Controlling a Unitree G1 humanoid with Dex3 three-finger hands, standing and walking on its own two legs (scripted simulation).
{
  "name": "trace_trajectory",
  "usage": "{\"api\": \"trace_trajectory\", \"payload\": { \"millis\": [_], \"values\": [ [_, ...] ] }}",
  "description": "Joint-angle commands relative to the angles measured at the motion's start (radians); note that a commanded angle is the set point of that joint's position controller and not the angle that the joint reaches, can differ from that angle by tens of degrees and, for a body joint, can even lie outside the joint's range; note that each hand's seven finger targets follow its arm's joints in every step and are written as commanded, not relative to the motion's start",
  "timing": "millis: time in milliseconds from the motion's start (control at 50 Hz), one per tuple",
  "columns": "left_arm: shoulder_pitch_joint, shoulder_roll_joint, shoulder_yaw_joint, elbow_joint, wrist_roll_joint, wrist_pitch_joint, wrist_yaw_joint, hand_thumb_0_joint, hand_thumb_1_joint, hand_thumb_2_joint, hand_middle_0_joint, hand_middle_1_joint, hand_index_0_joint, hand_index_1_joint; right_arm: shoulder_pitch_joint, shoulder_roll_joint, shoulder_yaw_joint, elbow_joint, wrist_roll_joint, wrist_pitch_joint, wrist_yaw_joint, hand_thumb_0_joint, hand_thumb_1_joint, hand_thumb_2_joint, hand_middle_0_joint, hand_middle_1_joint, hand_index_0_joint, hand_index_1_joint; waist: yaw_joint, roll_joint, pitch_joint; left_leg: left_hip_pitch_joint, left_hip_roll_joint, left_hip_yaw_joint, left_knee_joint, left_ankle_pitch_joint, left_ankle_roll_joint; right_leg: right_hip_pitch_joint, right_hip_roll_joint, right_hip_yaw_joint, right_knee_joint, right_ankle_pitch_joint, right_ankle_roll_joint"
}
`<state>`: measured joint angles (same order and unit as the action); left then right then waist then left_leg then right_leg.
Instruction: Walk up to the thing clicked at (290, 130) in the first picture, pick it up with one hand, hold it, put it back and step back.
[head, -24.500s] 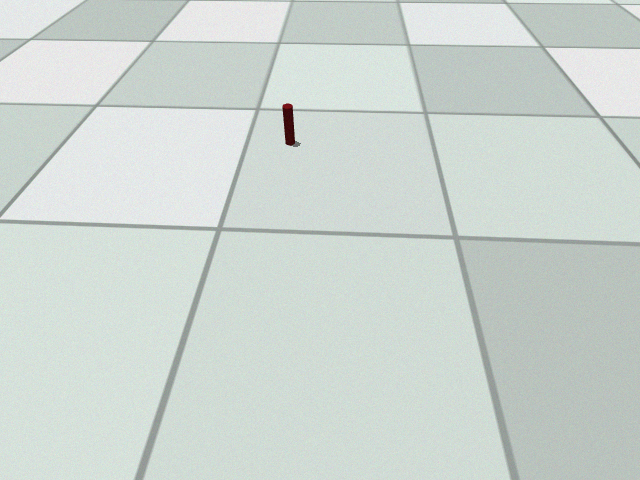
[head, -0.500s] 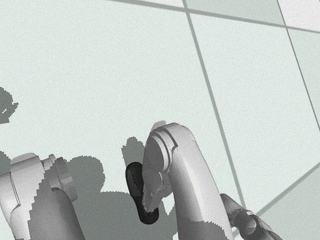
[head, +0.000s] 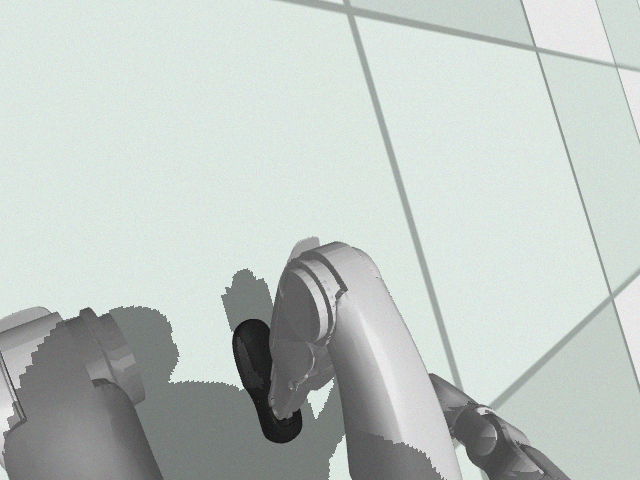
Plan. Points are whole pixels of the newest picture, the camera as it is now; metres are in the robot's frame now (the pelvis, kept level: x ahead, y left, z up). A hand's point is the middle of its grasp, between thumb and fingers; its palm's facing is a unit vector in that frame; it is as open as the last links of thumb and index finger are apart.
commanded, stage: loosen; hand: left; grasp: from the side
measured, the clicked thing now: out of the picture +0.48 +0.29 -0.18
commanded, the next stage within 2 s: open in 0.12 s
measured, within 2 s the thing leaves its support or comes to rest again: rests again in 1.38 s
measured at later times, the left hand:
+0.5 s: hand out of the picture +0.49 +0.30 -0.15, palm faces +0.30 -0.96 -0.01, open 10.9 cm
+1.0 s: hand out of the picture +0.50 +0.35 -0.10, palm faces +0.37 -0.93 -0.04, open 16.0 cm
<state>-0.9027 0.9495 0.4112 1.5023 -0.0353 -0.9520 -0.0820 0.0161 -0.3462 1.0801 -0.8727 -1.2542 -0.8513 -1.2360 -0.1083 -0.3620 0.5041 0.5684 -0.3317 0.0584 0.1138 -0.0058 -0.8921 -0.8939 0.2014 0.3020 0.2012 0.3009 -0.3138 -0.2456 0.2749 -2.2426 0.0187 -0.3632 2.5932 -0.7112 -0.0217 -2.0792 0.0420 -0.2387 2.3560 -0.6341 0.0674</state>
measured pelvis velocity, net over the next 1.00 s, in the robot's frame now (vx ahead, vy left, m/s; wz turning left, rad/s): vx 0.00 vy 0.00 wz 0.00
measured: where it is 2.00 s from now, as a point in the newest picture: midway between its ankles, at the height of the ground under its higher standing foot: (198, 448)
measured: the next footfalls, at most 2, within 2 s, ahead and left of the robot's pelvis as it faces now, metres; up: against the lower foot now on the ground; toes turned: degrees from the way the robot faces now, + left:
none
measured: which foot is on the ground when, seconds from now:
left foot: down 0.00-1.00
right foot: down 0.00-1.00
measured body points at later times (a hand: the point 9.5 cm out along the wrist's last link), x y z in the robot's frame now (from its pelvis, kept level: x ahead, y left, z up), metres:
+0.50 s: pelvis +0.00 +0.00 +0.00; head +0.24 +0.18 +0.33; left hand +0.47 +0.35 -0.14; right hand +0.14 -0.25 -0.04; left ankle +0.08 +0.13 -0.27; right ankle +0.13 -0.12 -0.27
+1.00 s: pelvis +0.00 +0.00 +0.01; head +0.25 +0.17 +0.34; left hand +0.48 +0.39 -0.09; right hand +0.12 -0.26 -0.04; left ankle +0.08 +0.13 -0.27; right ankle +0.13 -0.12 -0.27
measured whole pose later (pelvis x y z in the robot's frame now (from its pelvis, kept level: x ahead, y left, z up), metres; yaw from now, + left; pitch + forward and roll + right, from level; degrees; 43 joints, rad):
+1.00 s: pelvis +0.00 +0.00 +0.01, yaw +0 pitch +19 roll -17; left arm -0.92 1.00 0.56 1.34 -0.03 -0.87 -0.15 -0.01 -0.38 0.15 -0.20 -0.16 -0.21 -0.15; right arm -0.07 -0.36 0.47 0.56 -0.30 0.11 0.09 -0.01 -0.90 -0.89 0.20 0.30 0.20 0.30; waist -0.32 -0.22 0.25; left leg -2.24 0.03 -0.34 2.57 -0.70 -0.01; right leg -2.08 0.05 -0.23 2.33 -0.62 0.07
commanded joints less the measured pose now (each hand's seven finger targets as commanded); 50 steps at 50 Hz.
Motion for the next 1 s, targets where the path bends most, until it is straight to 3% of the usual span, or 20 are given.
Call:
{"api": "trace_trajectory", "payload": {
  "millis": [0, 20, 60, 140, 200, 260, 300, 340, 460, 560, 620, 660, 680, 780, 900, 940, 980],
  "values": [
    [-0.292, 0.126, 0.018, -0.179, -0.008, -0.092, -0.004, 0.0, 0.315, 1.307, -1.323, -1.462, -1.344, -1.451, 0.088, -0.351, -0.098, 0.006, -0.014, 0.02, -0.021, 0.0, -0.881, -0.896, 0.2, 0.3, 0.199, 0.3, -0.146, 0.618, -0.614, 0.497, 0.061, 0.089, -0.294, 0.235, -0.001, 0.31, 0.048, -0.08, -0.172, 0.276, -0.064],
    [-0.3, 0.122, 0.012, -0.175, -0.01, -0.093, -0.005, 0.0, 0.261, 1.227, -1.371, -1.426, -1.395, -1.413, 0.087, -0.351, -0.095, 0.006, -0.015, 0.022, -0.02, 0.0, -0.894, -0.894, 0.2, 0.3, 0.2, 0.3, -0.154, 0.617, -0.614, 0.492, 0.06, 0.085, -0.294, 0.228, 0.0, 0.313, 0.049, -0.083, -0.175, 0.272, -0.063],
    [-0.309, 0.127, 0.022, -0.188, -0.013, -0.094, 0.002, 0.0, 0.101, 1.067, -1.255, -1.266, -1.287, -1.253, 0.077, -0.353, -0.096, 0.002, -0.015, 0.022, -0.021, 0.0, -0.902, -0.891, 0.201, 0.3, 0.2, 0.3, -0.146, 0.625, -0.595, 0.488, 0.061, 0.085, -0.304, 0.207, -0.003, 0.295, 0.05, -0.083, -0.175, 0.251, -0.067],
    [-0.316, 0.122, 0.03, -0.197, -0.033, -0.102, -0.006, 0.0, -0.025, 0.765, -1.098, -1.061, -1.129, -1.032, 0.064, -0.362, -0.097, -0.001, -0.014, 0.02, -0.022, 0.0, -0.905, -0.89, 0.201, 0.3, 0.2, 0.3, -0.155, 0.633, -0.586, 0.497, 0.063, 0.076, -0.309, 0.187, -0.006, 0.277, 0.049, -0.092, -0.172, 0.238, -0.066],
    [-0.319, 0.121, 0.012, -0.194, -0.023, -0.104, -0.01, 0.0, -0.132, 0.651, -1.029, -0.952, -1.055, -0.927, 0.055, -0.351, -0.095, -0.001, -0.015, 0.017, -0.022, 0.0, -0.91, -0.892, 0.201, 0.3, 0.2, 0.3, -0.153, 0.631, -0.586, 0.485, 0.061, 0.084, -0.305, 0.178, -0.003, 0.283, 0.052, -0.085, -0.176, 0.234, -0.068],
    [-0.301, 0.112, 0.009, -0.175, -0.022, -0.101, -0.011, 0.0, -0.209, 0.534, -0.794, -0.738, -0.815, -0.722, 0.067, -0.353, -0.094, 0.002, -0.015, 0.02, -0.022, 0.0, -0.901, -0.894, 0.201, 0.301, 0.2, 0.301, -0.157, 0.615, -0.589, 0.478, 0.06, 0.083, -0.302, 0.185, -0.001, 0.295, 0.053, -0.088, -0.18, 0.24, -0.066],
    [-0.288, 0.109, 0.006, -0.154, -0.019, -0.095, -0.012, 0.0, -0.234, 0.462, -0.713, -0.648, -0.727, -0.632, 0.062, -0.354, -0.094, 0.001, -0.013, 0.02, -0.024, 0.0, -0.897, -0.893, 0.201, 0.301, 0.2, 0.301, -0.157, 0.602, -0.582, 0.483, 0.062, 0.078, -0.303, 0.195, -0.001, 0.281, 0.052, -0.09, -0.178, 0.246, -0.067],
    [-0.272, 0.089, -0.003, -0.125, -0.018, -0.086, -0.012, 0.0, -0.262, 0.439, -0.69, -0.617, -0.701, -0.604, 0.066, -0.357, -0.096, 0.0, -0.013, 0.024, -0.024, 0.0, -0.9, -0.894, 0.201, 0.301, 0.201, 0.301, -0.161, 0.594, -0.561, 0.474, 0.061, 0.078, -0.31, 0.176, -0.001, 0.272, 0.053, -0.092, -0.183, 0.234, -0.068],
    [-0.259, 0.111, 0.018, -0.108, -0.02, -0.085, -0.008, 0.0, -0.296, 0.381, -0.598, -0.52, -0.607, -0.509, 0.057, -0.356, -0.09, -0.021, -0.009, 0.03, -0.022, 0.0, -0.896, -0.894, 0.201, 0.301, 0.201, 0.301, -0.15, 0.569, -0.542, 0.45, 0.059, 0.072, -0.322, 0.146, 0.002, 0.263, 0.054, -0.096, -0.189, 0.205, -0.069],
    [-0.278, 0.115, 0.015, -0.106, -0.022, -0.097, -0.01, 0.0, -0.33, 0.294, -0.501, -0.411, -0.51, -0.4, 0.054, -0.357, -0.085, -0.022, -0.01, 0.027, -0.021, 0.0, -0.902, -0.896, 0.201, 0.301, 0.201, 0.301, -0.162, 0.574, -0.541, 0.45, 0.06, 0.067, -0.32, 0.133, 0.004, 0.264, 0.057, -0.099, -0.188, 0.199, -0.068],
    [-0.28, 0.112, 0.015, -0.117, -0.027, -0.102, -0.012, 0.0, -0.357, 0.245, -0.401, -0.328, -0.41, -0.316, 0.056, -0.353, -0.085, -0.02, -0.011, 0.024, -0.023, 0.0, -0.896, -0.895, 0.202, 0.301, 0.201, 0.301, -0.162, 0.561, -0.555, 0.434, 0.056, 0.082, -0.307, 0.13, 0.01, 0.288, 0.057, -0.091, -0.199, 0.204, -0.065],
    [-0.28, 0.118, 0.016, -0.11, -0.022, -0.104, -0.012, 0.0, -0.297, 0.269, -0.3, -0.279, -0.306, -0.271, 0.056, -0.355, -0.085, -0.017, -0.014, 0.023, -0.024, 0.0, -0.882, -0.894, 0.202, 0.301, 0.201, 0.301, -0.162, 0.566, -0.557, 0.445, 0.056, 0.082, -0.308, 0.137, 0.008, 0.281, 0.058, -0.092, -0.2, 0.206, -0.067],
    [-0.29, 0.132, 0.024, -0.12, -0.024, -0.107, -0.011, 0.0, -0.269, 0.263, -0.289, -0.26, -0.293, -0.253, 0.062, -0.362, -0.083, -0.015, -0.012, 0.024, -0.025, 0.0, -0.881, -0.894, 0.202, 0.301, 0.201, 0.301, -0.166, 0.586, -0.557, 0.466, 0.06, 0.07, -0.317, 0.144, 0.003, 0.272, 0.055, -0.098, -0.192, 0.208, -0.067],
    [-0.318, 0.253, 0.092, -0.229, -0.02, -0.1, -0.015, 0.0, -0.331, 0.194, -0.207, -0.181, -0.21, -0.175, 0.074, -0.357, -0.086, -0.015, -0.006, 0.037, -0.03, 0.0, -0.887, -0.896, 0.201, 0.301, 0.201, 0.301, -0.122, 0.656, -0.619, 0.498, 0.066, 0.086, -0.324, 0.173, -0.001, 0.298, 0.052, -0.083, -0.184, 0.222, -0.071],
    [-0.294, 0.384, 0.195, -0.381, -0.008, -0.013, -0.055, 0.0, -0.425, 0.084, -0.129, -0.082, -0.131, -0.075, 0.141, -0.358, -0.135, 0.001, 0.019, 0.069, -0.045, 0.0, -0.897, -0.898, 0.201, 0.301, 0.201, 0.301, -0.056, 0.765, -0.75, 0.583, 0.073, 0.111, -0.35, 0.287, -0.012, 0.329, 0.042, -0.054, -0.17, 0.278, -0.076],
    [-0.285, 0.354, 0.179, -0.379, -0.004, 0.037, -0.076, 0.0, -0.481, 0.057, -0.119, -0.066, -0.122, -0.06, 0.155, -0.348, -0.146, -0.009, 0.034, 0.083, -0.049, 0.0, -0.899, -0.899, 0.201, 0.301, 0.201, 0.301, -0.062, 0.754, -0.737, 0.554, 0.073, 0.112, -0.368, 0.269, -0.01, 0.302, 0.039, -0.054, -0.172, 0.26, -0.081],
    [-0.234, 0.286, 0.147, -0.336, -0.008, 0.096, -0.1, 0.0, -0.525, 0.036, -0.104, -0.055, -0.108, -0.048, 0.167, -0.338, -0.16, -0.011, 0.053, 0.09, -0.053, 0.0, -0.9, -0.899, 0.201, 0.301, 0.201, 0.301, -0.065, 0.712, -0.7, 0.508, 0.071, 0.119, -0.377, 0.237, -0.003, 0.275, 0.035, -0.051, -0.181, 0.237, -0.083]
  ]
}}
